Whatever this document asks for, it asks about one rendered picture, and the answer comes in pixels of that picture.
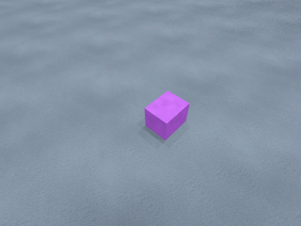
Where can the carton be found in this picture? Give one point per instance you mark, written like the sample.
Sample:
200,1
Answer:
166,114

